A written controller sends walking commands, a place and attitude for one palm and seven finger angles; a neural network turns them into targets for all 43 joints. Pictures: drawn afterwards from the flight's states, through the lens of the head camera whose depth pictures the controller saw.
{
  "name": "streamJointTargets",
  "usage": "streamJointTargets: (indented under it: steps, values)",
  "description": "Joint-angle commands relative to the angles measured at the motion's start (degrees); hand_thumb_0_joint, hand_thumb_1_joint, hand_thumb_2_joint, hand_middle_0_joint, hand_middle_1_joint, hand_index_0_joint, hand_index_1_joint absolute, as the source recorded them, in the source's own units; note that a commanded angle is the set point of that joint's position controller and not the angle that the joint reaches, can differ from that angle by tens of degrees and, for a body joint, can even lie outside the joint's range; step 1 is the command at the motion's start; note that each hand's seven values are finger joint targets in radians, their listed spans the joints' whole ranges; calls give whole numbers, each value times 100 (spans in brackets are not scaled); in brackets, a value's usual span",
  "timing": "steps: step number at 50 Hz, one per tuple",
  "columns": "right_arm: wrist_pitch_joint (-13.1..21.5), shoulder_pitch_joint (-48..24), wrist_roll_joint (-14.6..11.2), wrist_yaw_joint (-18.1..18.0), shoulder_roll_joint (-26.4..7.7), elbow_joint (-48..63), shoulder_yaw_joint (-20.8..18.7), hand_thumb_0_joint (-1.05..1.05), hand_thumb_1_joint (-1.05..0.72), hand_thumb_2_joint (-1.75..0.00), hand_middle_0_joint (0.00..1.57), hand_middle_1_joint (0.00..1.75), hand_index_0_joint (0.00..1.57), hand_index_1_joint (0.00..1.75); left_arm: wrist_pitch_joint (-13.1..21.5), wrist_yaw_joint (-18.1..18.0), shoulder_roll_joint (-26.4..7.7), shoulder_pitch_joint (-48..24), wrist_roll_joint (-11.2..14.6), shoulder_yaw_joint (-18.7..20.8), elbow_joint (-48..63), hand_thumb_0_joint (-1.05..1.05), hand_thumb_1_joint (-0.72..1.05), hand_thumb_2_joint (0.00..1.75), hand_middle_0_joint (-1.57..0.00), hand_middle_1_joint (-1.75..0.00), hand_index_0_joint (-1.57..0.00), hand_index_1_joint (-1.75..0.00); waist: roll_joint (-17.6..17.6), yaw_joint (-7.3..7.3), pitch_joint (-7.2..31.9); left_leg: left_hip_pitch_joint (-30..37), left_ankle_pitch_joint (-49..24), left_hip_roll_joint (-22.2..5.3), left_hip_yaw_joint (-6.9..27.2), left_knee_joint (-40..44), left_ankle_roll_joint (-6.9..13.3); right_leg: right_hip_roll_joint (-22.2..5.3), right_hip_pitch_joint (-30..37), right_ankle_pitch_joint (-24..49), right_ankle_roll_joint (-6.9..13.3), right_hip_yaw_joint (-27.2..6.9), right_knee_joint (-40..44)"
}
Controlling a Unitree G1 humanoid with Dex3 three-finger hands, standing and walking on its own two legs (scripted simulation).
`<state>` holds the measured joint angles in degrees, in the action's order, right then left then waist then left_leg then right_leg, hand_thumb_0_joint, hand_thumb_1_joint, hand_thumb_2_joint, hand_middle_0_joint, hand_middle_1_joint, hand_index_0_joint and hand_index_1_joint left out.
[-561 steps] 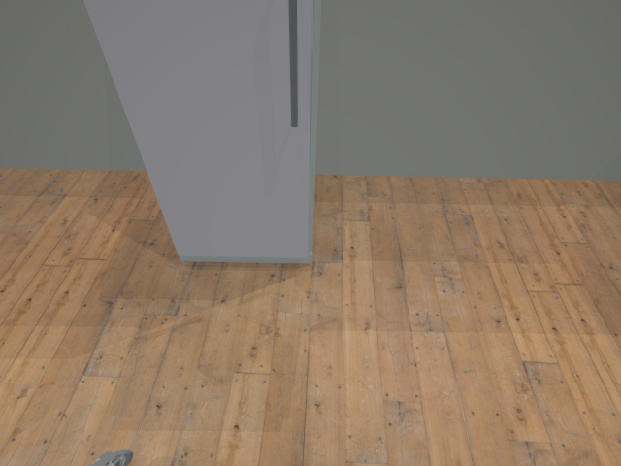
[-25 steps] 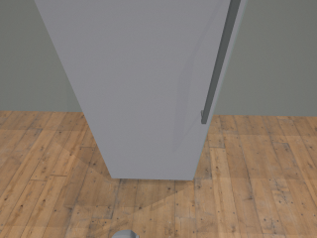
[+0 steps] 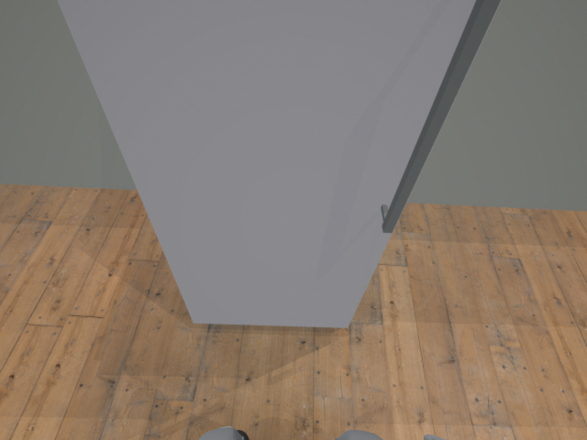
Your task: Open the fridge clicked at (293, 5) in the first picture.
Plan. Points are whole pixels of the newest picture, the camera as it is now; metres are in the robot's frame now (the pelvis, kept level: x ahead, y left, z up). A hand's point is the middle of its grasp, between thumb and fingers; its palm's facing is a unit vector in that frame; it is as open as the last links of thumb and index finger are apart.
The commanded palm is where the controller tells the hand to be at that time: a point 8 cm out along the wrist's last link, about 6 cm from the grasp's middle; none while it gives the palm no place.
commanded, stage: come to a stop and stand still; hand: right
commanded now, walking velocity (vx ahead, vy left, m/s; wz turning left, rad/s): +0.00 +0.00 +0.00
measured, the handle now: (426, 123) +0.51 -0.15 +0.17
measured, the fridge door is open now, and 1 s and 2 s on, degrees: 0 0 0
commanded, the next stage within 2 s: look again from close up in 1.12 s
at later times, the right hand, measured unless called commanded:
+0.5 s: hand out of the picture -0.08 -0.25 -0.17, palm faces +0.01 +0.98 -0.21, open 7.4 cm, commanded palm none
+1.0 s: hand out of the picture -0.13 -0.22 -0.17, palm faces +0.01 +0.99 -0.15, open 7.3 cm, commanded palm none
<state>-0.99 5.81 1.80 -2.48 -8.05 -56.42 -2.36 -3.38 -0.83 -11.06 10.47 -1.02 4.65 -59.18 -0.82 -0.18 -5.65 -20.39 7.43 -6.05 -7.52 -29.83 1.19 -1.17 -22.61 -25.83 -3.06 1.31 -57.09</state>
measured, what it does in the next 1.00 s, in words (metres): walks backwards: right foot, then left foot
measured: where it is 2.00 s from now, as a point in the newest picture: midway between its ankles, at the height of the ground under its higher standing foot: outside the picture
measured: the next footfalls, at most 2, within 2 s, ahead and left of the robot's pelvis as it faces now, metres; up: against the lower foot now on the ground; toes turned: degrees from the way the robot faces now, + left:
right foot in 0.14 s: +0.00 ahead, -0.15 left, +0.00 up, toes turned -2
left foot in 0.48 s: -0.06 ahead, +0.05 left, +0.00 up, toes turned +4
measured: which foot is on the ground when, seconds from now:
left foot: down 0.00-0.14, up 0.16-0.46, down 0.48-1.00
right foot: up 0.00-0.12, down 0.14-1.00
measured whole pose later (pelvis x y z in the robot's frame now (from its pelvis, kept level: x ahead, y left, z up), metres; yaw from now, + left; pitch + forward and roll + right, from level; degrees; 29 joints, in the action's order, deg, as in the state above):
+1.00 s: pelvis -0.10 -0.07 +0.01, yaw +1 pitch -2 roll +0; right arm -0.7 20.0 0.9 -2.4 -6.2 -65.2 0.2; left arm -1.0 -1.5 -6.5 20.5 -0.9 1.5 -66.9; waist 0.2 0.8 -1.3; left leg -10.2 13.2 -0.9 -2.3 -25.1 -0.1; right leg 1.2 -14.3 -6.7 2.7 4.6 -22.3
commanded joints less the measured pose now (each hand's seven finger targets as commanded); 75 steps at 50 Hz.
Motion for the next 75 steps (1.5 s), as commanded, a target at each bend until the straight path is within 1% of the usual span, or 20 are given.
streamJointTargets:
  steps: [1, 5, 6, 7, 8, 9, 12, 19, 22, 24, 28, 32, 39, 60, 61, 62, 63, 66, 72, 75]
  values:
    - [1, 362, 69, -26, -1304, 282, -340, 0, -90, -90, 20, 30, 20, 30, 79, 67, -127, 699, 23, -22, 211, 0, 90, 90, -20, -30, -20, -30, 1322, -129, 782, 359, 418, -1279, 1338, 1380, 735, -55, 473, -31, 43, 86, 847]
    - [-106, 248, -2, 28, -1201, 321, -297, 0, -90, -90, 20, 30, 20, 30, 206, 51, -239, 1302, 40, -67, 101, 0, 90, 90, -20, -30, -20, -30, 807, 206, 749, -496, 1777, -798, 1105, 783, 221, -27, 1767, 844, 144, 181, 3168]
    - [-156, 354, -66, 53, -918, 375, -231, 0, -90, -90, 20, 30, 20, 30, 255, 34, -574, 1239, -1, -13, 159, 0, 90, 90, -20, -30, -20, -30, -469, 188, 548, -979, 2071, -247, 727, -172, -48, -693, 1586, 225, 321, -828, 4020]
    - [-216, 340, -116, 71, -616, 456, -183, 0, -90, -90, 20, 30, 20, 30, 247, 3, -1033, 820, -58, 68, 424, 0, 90, 90, -20, -30, -20, -30, -2004, 188, 55, -1045, 2209, 416, 281, -1353, -321, -1776, 339, -508, 640, -2111, 4990]
    - [-249, 267, -87, 69, -761, 419, -211, 0, -90, -90, 20, 30, 20, 30, 226, -31, -1058, 240, -75, 11, 627, 0, 90, 90, -20, -30, -20, -30, -1533, 67, -265, -438, 1944, 313, 872, -1938, -235, -1910, -810, -789, 938, -2092, 5238]
    - [-305, 456, -36, 73, -786, 298, -235, 0, -90, -90, 20, 30, 20, 30, 262, -68, -879, -157, -80, -33, 653, 0, 90, 90, -20, -30, -20, -30, -1611, -154, -246, -253, 1731, 302, 1022, -2356, -221, -1627, -937, -542, 921, -1700, 5209]
    - [-228, 1010, -17, 119, -748, -51, -215, 0, -90, -90, 20, 30, 20, 30, 312, -118, -692, -230, -30, -140, 585, 0, 90, 90, -20, -30, -20, -30, -798, -281, -77, -561, 1277, 507, 970, -3022, -272, -1031, 63, 561, 848, -854, 4612]
    - [-8, 885, -103, 80, -519, -169, 60, 0, -90, -90, 20, 30, 20, 30, 404, -165, -582, 754, 22, -129, 24, 0, 90, 90, -20, -30, -20, -30, -608, 151, 764, -79, 1781, 329, 660, -461, -351, -1311, 2266, 3646, 1288, -1075, 3892]
    - [85, 1462, -127, 18, -511, -560, 115, 0, -90, -90, 20, 30, 20, 30, 437, -152, -502, 807, 109, -169, -157, 0, 90, 90, -20, -30, -20, -30, -311, -25, 1039, 1129, 249, 262, 689, 1155, -281, -1000, 1987, 3718, 896, -877, 3529]
    - [149, 1456, -122, -35, -679, -681, 126, 0, -90, -90, 20, 30, 20, 30, 451, -114, -232, 717, 157, -220, -167, 0, 90, 90, -20, -30, -20, -30, 186, 60, 750, 1474, -882, -284, 1216, 1087, -14, -581, 1319, 2868, 499, -477, 3454]
    - [177, 1323, -143, -37, -507, -760, 209, 0, -90, -90, 20, 30, 20, 30, 426, -103, -272, 797, 88, -273, -369, 0, 90, 90, -20, -30, -20, -30, 844, 113, 293, 788, -111, -166, 1120, 1081, 28, -502, 1625, 2254, 436, -384, 3747]
    - [121, 1337, -131, -38, -451, -741, 212, 0, -90, -90, 20, 30, 20, 30, 385, -76, -227, 877, 76, -301, -514, 0, 90, 90, -20, -30, -20, -30, 438, 98, -172, 432, 1089, -51, 1126, 1276, -18, -485, 1352, 1118, 437, -488, 4120]
    - [85, 1630, -95, -29, -421, -755, 185, 0, -90, -90, 20, 30, 20, 30, 318, -67, -153, 1005, 48, -283, -563, 0, 90, 90, -20, -30, -20, -30, -47, 10, -409, 345, 1674, 56, 1095, 1319, -36, -487, 769, 69, 453, -633, 4355]
    - [162, 2027, -78, -23, -189, -871, 182, 0, -90, -90, 20, 30, 20, 30, 369, -101, -35, 1165, 62, -259, -530, 0, 90, 90, -20, -30, -20, -30, 114, 53, -121, 91, 1536, 97, 1135, 1211, -8, -520, 922, 333, 493, -704, 4212]
    - [314, 2335, 42, -170, -399, -874, 245, 0, -90, -90, 20, 30, 20, 30, 427, -9, -267, 375, 8, -329, -42, 0, 90, 90, -20, -30, -20, -30, 437, -266, -309, 296, 663, -79, 1288, 1330, 69, -365, 348, 904, 261, -166, 2825]
    - [336, 1875, -24, -130, -657, -556, 200, 0, -90, -90, 20, 30, 20, 30, 348, 55, -13, 822, 21, -316, 97, 0, 90, 90, -20, -30, -20, -30, 773, 216, 130, -223, 2662, -420, 1764, 1716, 253, -116, 699, 545, 279, -103, 2504]
    - [337, 1582, -35, -103, -653, -372, 148, 0, -90, -90, 20, 30, 20, 30, 300, 71, -3, 1054, -31, -279, -21, 0, 90, 90, -20, -30, -20, -30, 374, 353, 59, -673, 3121, -484, 1805, 1739, 376, -63, 891, 702, 323, -33, 2200]
    - [454, 1594, -82, -71, -564, -305, 155, 0, -90, -90, 20, 30, 20, 30, 450, 72, 61, 1280, -13, -375, 27, 0, 90, 90, -20, -30, -20, -30, -238, 364, 544, -247, 1697, -137, 1300, 928, 372, -187, 1174, 1352, 398, -249, 2788]
    - [310, 1841, -51, -30, -418, -286, 165, 0, -90, -90, 20, 30, 20, 30, 520, -9, -372, 886, 10, -336, 221, 0, 90, 90, -20, -30, -20, -30, 49, -3, -186, 420, 1200, 269, 900, 415, 177, -578, -17, 232, 675, -916, 3903]
    - [334, 1776, -57, -23, -572, -211, 140, 0, -90, -90, 20, 30, 20, 30, 579, -22, -461, 826, 17, -340, 203, 0, 90, 90, -20, -30, -20, -30, 182, -30, -4, 620, 761, 161, 972, 496, 185, -525, 228, 914, 679, -782, 3792]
